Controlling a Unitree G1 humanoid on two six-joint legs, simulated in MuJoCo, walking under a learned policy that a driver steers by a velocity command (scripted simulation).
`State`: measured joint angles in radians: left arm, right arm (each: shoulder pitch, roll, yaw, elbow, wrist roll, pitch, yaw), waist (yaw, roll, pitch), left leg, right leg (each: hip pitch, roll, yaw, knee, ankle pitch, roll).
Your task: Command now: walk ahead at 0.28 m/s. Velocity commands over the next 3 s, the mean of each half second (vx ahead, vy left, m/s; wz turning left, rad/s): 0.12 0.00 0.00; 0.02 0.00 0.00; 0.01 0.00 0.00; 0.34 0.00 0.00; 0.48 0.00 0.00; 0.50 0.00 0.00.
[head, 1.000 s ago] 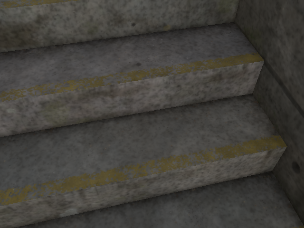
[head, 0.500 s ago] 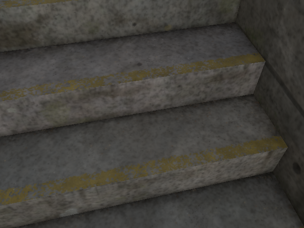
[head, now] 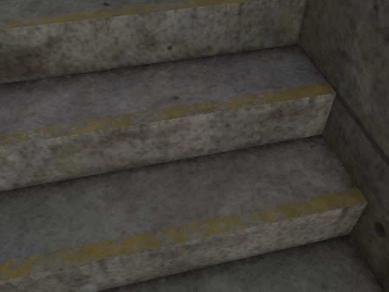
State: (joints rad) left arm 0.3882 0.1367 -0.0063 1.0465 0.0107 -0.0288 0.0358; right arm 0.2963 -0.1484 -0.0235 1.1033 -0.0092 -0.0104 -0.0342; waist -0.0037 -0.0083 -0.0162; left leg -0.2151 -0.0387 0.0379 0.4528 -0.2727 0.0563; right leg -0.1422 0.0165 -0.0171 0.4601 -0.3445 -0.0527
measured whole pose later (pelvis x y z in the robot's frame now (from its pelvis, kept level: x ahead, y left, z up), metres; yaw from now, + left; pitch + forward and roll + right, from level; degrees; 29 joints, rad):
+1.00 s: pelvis -0.01 -0.02 +0.00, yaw +0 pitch -1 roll +0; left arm 0.37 0.16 0.00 1.04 0.01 -0.03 0.02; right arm 0.27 -0.16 -0.05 1.11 0.00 0.01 -0.05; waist 0.00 0.00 0.03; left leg -0.19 -0.01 0.01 0.40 -0.19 0.01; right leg -0.11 0.05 -0.03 0.38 -0.26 -0.06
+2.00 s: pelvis +0.15 +0.05 +0.00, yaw +1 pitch +5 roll +2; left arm 0.53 0.16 0.00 1.10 -0.03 -0.03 0.05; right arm 0.02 -0.06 0.10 0.69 0.00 -0.11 0.01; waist 0.01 -0.08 0.02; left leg -1.20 0.12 0.11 1.57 -0.45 0.03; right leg 0.14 -0.09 -0.01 0.14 -0.30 0.00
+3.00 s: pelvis +0.72 +0.11 +0.36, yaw +1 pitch +6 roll +2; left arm 0.55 0.09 -0.02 1.19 0.06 -0.10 -0.05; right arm -0.08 -0.04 0.08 0.68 -0.01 -0.01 0.02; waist 0.02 -0.05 -0.07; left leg -1.39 0.06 0.05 1.88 -0.31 0.18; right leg -0.11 -0.01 -0.05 0.33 -0.32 -0.06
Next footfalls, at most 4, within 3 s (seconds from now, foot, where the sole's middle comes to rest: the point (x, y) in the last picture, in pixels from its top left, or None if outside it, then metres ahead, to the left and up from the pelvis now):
2.02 left None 0.35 0.19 -0.60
2.62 right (198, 203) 0.66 0.02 -0.42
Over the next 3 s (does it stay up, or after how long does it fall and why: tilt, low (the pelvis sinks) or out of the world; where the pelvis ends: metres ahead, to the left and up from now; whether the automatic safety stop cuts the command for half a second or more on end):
stays up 0.72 0.11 0.36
